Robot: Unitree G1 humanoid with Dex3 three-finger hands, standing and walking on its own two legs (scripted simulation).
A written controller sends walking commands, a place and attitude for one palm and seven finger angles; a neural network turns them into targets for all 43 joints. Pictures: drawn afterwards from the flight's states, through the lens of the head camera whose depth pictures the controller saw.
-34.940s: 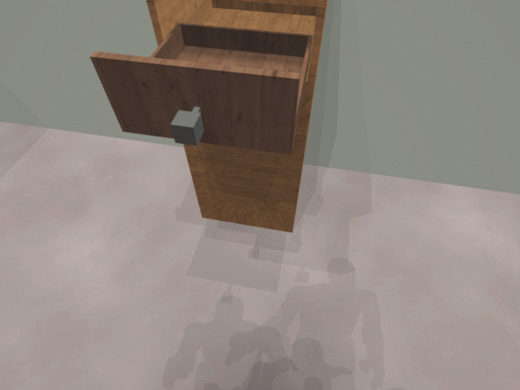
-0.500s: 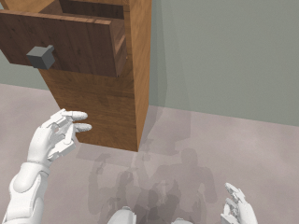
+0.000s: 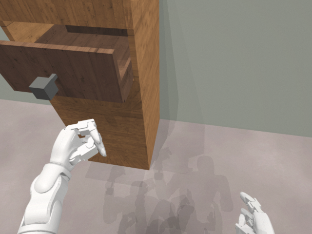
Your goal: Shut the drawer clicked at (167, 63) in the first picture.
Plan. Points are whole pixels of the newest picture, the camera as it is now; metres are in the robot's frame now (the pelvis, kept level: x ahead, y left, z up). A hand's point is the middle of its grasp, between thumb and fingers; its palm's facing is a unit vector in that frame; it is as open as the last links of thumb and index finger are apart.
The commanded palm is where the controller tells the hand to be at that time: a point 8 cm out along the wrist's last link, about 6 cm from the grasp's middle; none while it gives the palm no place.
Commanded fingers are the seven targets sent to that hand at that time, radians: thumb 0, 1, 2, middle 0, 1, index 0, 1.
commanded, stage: raise the hand and make a fist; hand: left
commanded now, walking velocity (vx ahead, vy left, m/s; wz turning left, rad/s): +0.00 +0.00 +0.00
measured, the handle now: (48, 83) +0.47 +0.35 +0.13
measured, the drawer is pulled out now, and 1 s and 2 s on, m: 0.12 0.12 0.10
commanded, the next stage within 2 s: bring the fist close to the handle in 0.80 s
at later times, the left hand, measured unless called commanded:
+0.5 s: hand (116, 92) +0.38 +0.12 +0.18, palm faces -0.10 -1.00 +0.00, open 3.2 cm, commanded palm +0.35 +0.18 +0.17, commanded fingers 0.00 0.90 0.90 -1.40 -1.60 -1.40 -1.60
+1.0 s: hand (107, 100) +0.37 +0.14 +0.16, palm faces -0.10 -1.00 +0.02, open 3.3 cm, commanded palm +0.36 +0.19 +0.16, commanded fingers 0.00 0.90 0.90 -1.40 -1.60 -1.40 -1.60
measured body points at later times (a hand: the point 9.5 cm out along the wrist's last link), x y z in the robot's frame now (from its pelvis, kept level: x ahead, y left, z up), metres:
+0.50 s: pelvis -0.02 -0.01 +0.02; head -0.02 -0.02 +0.47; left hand +0.38 +0.18 +0.18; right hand +0.12 -0.24 -0.08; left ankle +0.01 +0.11 -0.71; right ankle -0.03 -0.10 -0.71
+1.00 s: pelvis -0.02 +0.00 +0.02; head -0.02 -0.01 +0.47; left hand +0.37 +0.20 +0.17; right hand +0.12 -0.25 -0.07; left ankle +0.01 +0.11 -0.71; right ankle -0.03 -0.10 -0.71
